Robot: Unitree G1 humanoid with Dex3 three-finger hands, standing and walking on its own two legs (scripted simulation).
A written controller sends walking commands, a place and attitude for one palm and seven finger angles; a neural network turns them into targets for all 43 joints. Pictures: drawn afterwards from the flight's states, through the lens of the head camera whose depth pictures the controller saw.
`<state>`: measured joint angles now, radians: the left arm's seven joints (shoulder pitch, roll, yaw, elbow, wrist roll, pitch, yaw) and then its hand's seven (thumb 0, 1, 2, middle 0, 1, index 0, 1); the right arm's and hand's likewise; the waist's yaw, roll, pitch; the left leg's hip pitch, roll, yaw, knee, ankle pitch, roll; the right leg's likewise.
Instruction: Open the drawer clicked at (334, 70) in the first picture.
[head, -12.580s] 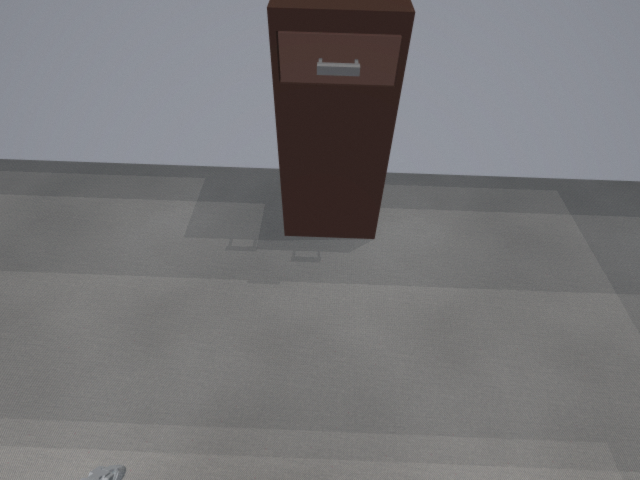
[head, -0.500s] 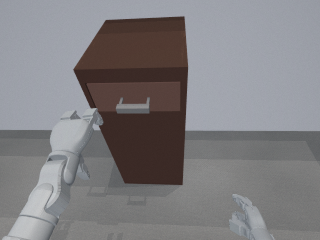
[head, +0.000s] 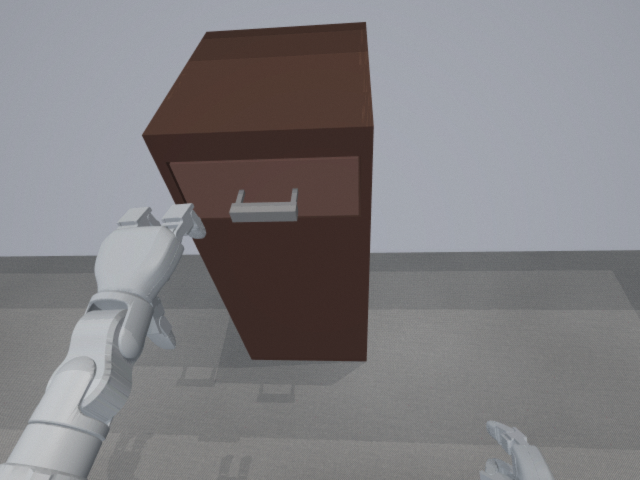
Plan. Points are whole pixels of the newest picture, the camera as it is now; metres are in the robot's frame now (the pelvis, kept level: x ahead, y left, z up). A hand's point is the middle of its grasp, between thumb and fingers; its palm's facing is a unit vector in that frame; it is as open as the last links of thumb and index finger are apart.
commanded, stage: move the hooked fingers above the handle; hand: left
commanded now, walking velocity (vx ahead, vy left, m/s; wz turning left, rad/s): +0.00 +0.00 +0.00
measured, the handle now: (266, 203) +0.56 +0.19 -0.01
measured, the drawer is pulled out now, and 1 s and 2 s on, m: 0.00 0.00 0.00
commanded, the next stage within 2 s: none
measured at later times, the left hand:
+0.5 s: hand (203, 256) +0.36 +0.21 +0.08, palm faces +0.03 -0.05 -1.00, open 13.8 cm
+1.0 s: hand (231, 230) +0.43 +0.20 +0.06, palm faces -0.01 -0.02 -1.00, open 13.8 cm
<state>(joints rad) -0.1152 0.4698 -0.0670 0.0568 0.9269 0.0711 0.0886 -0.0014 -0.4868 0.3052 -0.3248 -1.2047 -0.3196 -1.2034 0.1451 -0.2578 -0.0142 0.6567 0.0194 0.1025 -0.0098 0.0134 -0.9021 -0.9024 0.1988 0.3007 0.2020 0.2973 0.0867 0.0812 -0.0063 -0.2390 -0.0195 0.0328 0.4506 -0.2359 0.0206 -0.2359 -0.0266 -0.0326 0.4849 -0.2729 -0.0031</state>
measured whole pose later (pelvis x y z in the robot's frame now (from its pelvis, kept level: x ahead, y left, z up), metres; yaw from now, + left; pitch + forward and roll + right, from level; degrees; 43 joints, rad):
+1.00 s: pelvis +0.01 -0.01 -0.01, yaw -1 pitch +8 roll +1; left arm -0.58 0.42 -0.13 0.67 1.01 0.03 0.16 0.00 -0.49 0.31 -0.32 -1.20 -0.32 -1.20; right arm 0.25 -0.25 -0.05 0.68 0.03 0.09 -0.03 0.01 -0.90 -0.90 0.20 0.30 0.20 0.30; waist 0.00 0.05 -0.07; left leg -0.41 0.00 0.04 0.56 -0.29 0.01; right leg -0.41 -0.01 -0.03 0.59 -0.33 -0.02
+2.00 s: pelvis +0.02 +0.00 -0.02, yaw -1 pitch +14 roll +0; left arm -0.85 0.41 -0.10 1.04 1.05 0.06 0.29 0.00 -0.49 0.31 -0.32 -1.20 -0.32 -1.20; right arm 0.35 -0.25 -0.07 0.73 0.01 0.09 0.00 0.01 -0.90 -0.90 0.20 0.30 0.20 0.30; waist -0.09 0.05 -0.12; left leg -0.56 0.01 0.04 0.63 -0.32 0.02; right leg -0.54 0.00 -0.02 0.62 -0.33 -0.01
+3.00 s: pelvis +0.02 +0.00 -0.03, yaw -2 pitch +19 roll -1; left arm -0.90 0.42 -0.07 1.16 1.08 0.07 0.34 0.00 -0.48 0.31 -0.32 -1.20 -0.32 -1.20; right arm 0.36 -0.25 -0.06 0.72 -0.01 0.07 0.00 0.01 -0.90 -0.90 0.20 0.30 0.20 0.30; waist -0.13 0.05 -0.14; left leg -0.68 0.02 0.04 0.71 -0.36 0.02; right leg -0.66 0.01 -0.02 0.69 -0.35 -0.01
